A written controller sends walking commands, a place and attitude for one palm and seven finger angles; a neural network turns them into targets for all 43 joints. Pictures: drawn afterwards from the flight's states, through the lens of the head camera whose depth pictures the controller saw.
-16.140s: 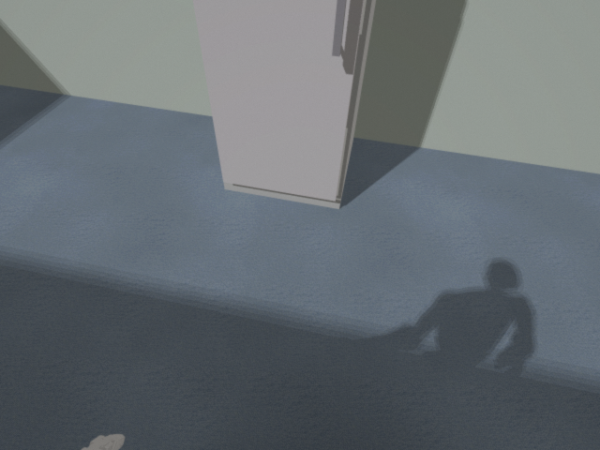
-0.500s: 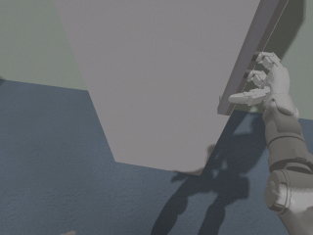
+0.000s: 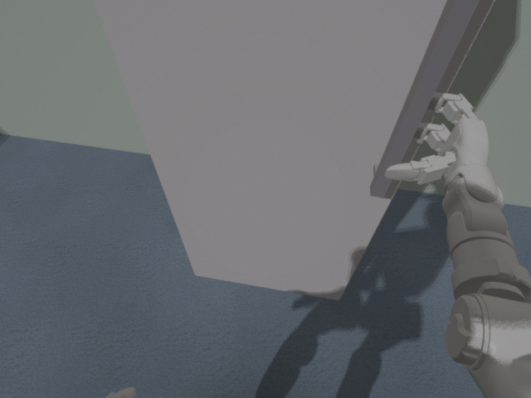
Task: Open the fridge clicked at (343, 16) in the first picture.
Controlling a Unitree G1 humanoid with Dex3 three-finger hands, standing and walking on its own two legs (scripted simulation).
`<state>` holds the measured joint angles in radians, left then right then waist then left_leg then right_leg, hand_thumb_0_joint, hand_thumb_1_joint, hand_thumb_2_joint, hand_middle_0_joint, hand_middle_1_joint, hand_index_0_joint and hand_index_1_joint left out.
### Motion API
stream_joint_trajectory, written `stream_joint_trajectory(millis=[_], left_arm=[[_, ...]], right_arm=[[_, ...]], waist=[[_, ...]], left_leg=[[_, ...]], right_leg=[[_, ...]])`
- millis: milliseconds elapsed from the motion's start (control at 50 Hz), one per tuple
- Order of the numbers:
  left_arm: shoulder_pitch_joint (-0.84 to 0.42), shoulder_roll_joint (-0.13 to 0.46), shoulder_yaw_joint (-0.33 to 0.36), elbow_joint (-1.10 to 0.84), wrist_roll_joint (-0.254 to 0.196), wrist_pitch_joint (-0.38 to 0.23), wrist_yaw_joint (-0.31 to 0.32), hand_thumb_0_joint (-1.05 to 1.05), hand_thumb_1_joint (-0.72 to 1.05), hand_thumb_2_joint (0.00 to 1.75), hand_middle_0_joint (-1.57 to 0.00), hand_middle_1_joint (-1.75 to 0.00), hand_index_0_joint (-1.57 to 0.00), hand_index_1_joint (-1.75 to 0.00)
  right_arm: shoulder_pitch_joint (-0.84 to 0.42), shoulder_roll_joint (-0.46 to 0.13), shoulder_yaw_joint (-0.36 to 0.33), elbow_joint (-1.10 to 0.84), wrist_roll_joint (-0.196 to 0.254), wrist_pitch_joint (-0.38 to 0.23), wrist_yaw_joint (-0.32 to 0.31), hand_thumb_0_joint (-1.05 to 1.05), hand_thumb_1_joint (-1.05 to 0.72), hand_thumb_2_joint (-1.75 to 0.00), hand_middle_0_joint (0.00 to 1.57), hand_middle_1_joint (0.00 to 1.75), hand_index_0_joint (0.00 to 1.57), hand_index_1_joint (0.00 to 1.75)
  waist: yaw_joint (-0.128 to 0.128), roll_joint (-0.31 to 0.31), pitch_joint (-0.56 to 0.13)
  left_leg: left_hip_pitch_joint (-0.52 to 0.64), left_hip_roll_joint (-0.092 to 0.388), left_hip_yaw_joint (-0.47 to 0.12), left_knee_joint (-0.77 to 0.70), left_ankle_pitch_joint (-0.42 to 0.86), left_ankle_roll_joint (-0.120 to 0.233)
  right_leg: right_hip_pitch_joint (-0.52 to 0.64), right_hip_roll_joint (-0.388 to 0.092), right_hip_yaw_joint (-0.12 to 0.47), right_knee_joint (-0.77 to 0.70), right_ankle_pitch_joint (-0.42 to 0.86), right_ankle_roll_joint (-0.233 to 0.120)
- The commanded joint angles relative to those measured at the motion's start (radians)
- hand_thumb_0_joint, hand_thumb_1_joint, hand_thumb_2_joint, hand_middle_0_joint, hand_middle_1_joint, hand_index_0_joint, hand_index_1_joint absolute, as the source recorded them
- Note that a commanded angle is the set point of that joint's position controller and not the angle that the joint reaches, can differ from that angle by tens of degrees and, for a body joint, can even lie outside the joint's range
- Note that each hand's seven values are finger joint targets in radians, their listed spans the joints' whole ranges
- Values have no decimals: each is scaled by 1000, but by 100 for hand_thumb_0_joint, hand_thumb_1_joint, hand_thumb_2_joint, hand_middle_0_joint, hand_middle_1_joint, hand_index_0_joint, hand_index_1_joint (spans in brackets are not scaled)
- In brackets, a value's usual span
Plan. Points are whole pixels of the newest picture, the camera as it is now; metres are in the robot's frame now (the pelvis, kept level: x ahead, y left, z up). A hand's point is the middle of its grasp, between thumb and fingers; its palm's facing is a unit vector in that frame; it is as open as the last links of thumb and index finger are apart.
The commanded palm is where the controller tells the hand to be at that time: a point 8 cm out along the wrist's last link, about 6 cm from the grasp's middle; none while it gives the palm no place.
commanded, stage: slide the fingers in behind the handle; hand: right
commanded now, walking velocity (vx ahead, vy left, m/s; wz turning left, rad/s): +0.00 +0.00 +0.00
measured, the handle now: (426, 66) +0.52 -0.14 +0.25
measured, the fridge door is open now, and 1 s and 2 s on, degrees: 0 0 0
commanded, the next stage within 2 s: grip the handle and tug to test in 1.48 s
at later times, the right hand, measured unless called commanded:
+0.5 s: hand (410, 147) +0.45 -0.14 +0.16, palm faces +0.04 +1.00 +0.01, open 14.0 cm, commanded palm +0.43 -0.18 +0.16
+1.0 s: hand (395, 144) +0.46 -0.12 +0.16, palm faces +0.05 +1.00 +0.02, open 14.0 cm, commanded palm +0.43 -0.17 +0.16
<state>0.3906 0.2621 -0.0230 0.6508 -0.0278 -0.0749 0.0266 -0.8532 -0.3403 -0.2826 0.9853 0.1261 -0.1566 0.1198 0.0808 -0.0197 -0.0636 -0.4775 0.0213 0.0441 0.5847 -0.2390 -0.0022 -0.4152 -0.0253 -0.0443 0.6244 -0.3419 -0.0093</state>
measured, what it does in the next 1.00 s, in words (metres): stands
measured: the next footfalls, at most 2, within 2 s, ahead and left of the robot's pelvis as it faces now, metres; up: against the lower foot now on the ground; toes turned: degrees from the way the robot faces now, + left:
none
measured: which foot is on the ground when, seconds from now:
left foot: down 0.00-1.00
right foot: down 0.00-1.00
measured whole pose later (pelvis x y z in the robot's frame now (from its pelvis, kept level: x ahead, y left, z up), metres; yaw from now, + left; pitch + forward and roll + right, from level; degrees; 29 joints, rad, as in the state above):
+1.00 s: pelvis +0.00 +0.00 +0.00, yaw +0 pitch +5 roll +0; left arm 0.37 0.25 -0.02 0.68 -0.03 -0.07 0.04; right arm -0.79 -0.23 -0.22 0.87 0.12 -0.11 0.02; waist 0.07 -0.02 -0.05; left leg -0.41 0.02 0.04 0.55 -0.22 0.00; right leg -0.34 -0.03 -0.05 0.57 -0.32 0.00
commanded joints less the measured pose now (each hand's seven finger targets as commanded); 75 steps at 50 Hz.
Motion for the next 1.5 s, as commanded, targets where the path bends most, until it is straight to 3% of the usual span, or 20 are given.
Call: stream_joint_trajectory(millis=[0,40,80,160,200,260,320,380,460,500,540,620,700,760,940,960,1020,1180,1340,1480], left_arm=[[11,134,55,-113,-8,-40,0,0,90,90,-20,-30,-20,-30],[3,136,55,-112,-9,-37,2,0,90,90,-20,-30,-20,-30],[-13,136,56,-115,-10,-31,4,0,90,90,-20,-30,-20,-30],[-42,128,48,-114,-11,-23,17,0,90,90,-20,-30,-20,-30],[-51,122,45,-114,-12,-29,21,0,90,90,-20,-30,-20,-30],[-54,121,46,-110,-11,-34,26,0,90,90,-20,-30,-20,-30],[-58,122,41,-107,-13,-35,26,0,90,90,-20,-30,-20,-30],[-58,122,39,-101,-14,-33,26,0,90,90,-20,-30,-20,-30],[-49,122,42,-99,-9,-39,25,0,90,90,-20,-30,-20,-30],[-47,114,41,-94,-6,-43,19,0,90,90,-20,-30,-20,-30],[-38,121,44,-91,-3,-42,18,0,90,90,-20,-30,-20,-30],[-37,120,42,-89,-1,-37,16,0,90,90,-20,-30,-20,-30],[-34,118,45,-95,2,-37,15,0,90,90,-20,-30,-20,-30],[-36,115,49,-99,-2,-39,12,0,90,90,-20,-30,-20,-30],[-29,120,51,-88,-2,-40,15,0,90,90,-20,-30,-20,-30],[-37,114,50,-87,-4,-40,14,0,90,90,-20,-30,-20,-30],[-38,115,50,-82,-4,-44,15,0,90,90,-20,-30,-20,-30],[-32,118,47,-78,4,-45,19,0,90,90,-20,-30,-20,-30],[-44,114,49,-101,-3,-41,10,0,90,90,-20,-30,-20,-30],[-53,112,48,-89,-3,-39,14,0,90,90,-20,-30,-20,-30]], right_arm=[[-431,-139,14,-362,18,-68,-8,0,50,-30,30,120,30,120],[-391,-127,18,-361,22,-44,-20,0,50,-30,30,120,30,120],[-375,-166,-21,-395,18,-22,-34,0,50,-30,30,120,30,120],[-400,-168,-10,-402,4,0,-52,0,50,-30,30,120,30,120],[-450,-126,32,-423,5,-4,-52,0,50,-30,30,120,30,120],[-421,-117,23,-395,16,-7,-47,0,50,-30,30,120,30,120],[-402,-99,41,-353,16,4,-34,0,50,-30,30,120,30,120],[-458,-64,77,-323,15,12,-36,0,50,-30,30,120,30,120],[-487,-80,53,-334,17,-5,-56,0,50,-30,30,120,30,120],[-502,-42,82,-336,9,-17,-65,0,50,-30,30,120,30,120],[-472,-72,54,-315,4,-24,-77,0,50,-30,30,120,30,120],[-481,-91,33,-288,-9,-23,-97,0,50,-30,30,120,30,120],[-468,-128,0,-320,-17,-42,-104,0,50,-30,30,120,30,120],[-449,-71,45,-336,-11,-44,-96,0,50,-30,30,120,30,120],[-434,-79,37,-354,-6,-27,-102,0,50,-30,30,120,30,120],[-452,-51,66,-356,-9,-27,-101,0,50,-30,30,120,30,120],[-460,-30,78,-339,-5,-24,-107,0,50,-30,30,120,30,120],[-498,-89,30,-302,-15,-47,-118,0,50,-30,30,120,30,120],[-452,-14,85,-358,0,-38,-92,0,50,-30,30,120,30,120],[-465,-26,76,-377,-1,-19,-110,0,50,-30,30,120,30,120]], waist=[[-24,-37,-385],[-22,28,-341],[-34,20,-336],[-25,22,-280],[-13,2,-289],[-20,16,-319],[-21,25,-290],[1,35,-254],[-11,23,-327],[-7,14,-321],[-14,58,-326],[-18,58,-307],[-34,30,-347],[-23,30,-336],[-23,57,-308],[-14,18,-299],[-9,43,-288],[-18,64,-336],[-22,17,-340],[-19,42,-303]], left_leg=[[248,-37,-8,-26,319,37],[265,-38,-4,-36,320,35],[282,-34,-9,-40,326,34],[281,-27,-15,-65,272,32],[268,-27,-17,-69,260,33],[285,-27,-17,-64,289,34],[278,-25,-14,-65,289,35],[238,-23,-11,-76,245,31],[257,-24,-13,-60,267,34],[244,-26,-10,-54,278,34],[261,-27,-9,-54,280,33],[264,-24,-13,-58,262,31],[306,-25,-23,-54,296,34],[295,-29,-19,-58,308,33],[302,-29,-17,-78,274,32],[279,-28,-20,-81,261,30],[263,-29,-15,-83,243,30],[295,-25,-22,-68,278,30],[289,-29,-13,-59,323,36],[271,-29,-11,-73,266,34]], right_leg=[[150,11,40,-82,349,-7],[125,10,37,-90,339,-12],[118,12,31,-99,325,-14],[96,17,26,-116,248,-19],[119,19,28,-118,237,-18],[137,19,28,-112,268,-16],[120,21,27,-115,262,-15],[113,21,32,-117,220,-16],[136,24,39,-107,258,-13],[144,23,41,-105,274,-10],[126,21,40,-105,274,-12],[95,23,33,-117,239,-14],[98,24,21,-116,261,-14],[112,19,19,-115,279,-15],[101,20,19,-129,246,-17],[111,21,16,-128,232,-17],[116,20,21,-131,220,-16],[108,24,23,-124,245,-17],[143,21,23,-115,313,-12],[132,19,30,-127,259,-12]])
